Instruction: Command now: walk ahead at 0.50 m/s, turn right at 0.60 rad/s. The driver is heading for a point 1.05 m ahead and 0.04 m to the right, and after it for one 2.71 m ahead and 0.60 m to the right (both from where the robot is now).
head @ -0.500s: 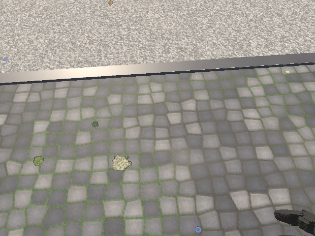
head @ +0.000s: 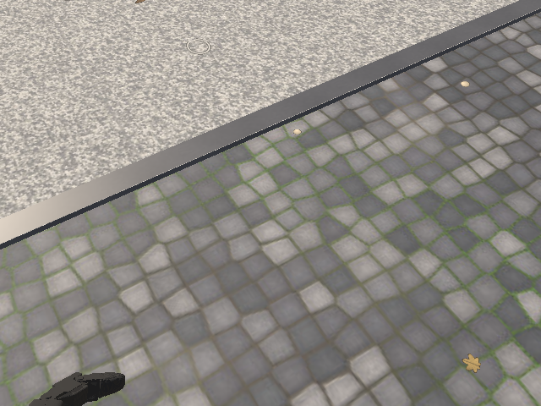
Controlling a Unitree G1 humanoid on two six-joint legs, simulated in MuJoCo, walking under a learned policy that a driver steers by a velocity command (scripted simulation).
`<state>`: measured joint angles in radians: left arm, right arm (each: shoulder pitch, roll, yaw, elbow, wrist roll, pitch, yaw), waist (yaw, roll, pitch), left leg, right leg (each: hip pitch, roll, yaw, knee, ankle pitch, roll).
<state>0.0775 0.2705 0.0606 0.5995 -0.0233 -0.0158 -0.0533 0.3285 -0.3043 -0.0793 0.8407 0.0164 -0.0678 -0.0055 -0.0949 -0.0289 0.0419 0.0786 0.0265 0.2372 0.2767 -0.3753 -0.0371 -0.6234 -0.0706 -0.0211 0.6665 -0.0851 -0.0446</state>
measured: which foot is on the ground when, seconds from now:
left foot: down 0.00-0.06, up 0.08-0.52, down 0.54-1.00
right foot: up 0.00-0.04, down 0.06-0.54, up 0.56-1.00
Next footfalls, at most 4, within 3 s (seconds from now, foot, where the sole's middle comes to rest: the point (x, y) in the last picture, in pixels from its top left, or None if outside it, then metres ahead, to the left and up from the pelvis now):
0.06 right None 0.20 -0.11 -0.77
0.54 left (246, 380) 0.51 0.04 -0.77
1.06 right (359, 293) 0.72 -0.27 -0.77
1.60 left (274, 198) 1.06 -0.08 -0.77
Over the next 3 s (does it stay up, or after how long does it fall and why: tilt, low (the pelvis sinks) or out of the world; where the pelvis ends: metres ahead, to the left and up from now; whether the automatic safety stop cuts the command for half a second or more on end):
stays up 1.10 -0.24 0.01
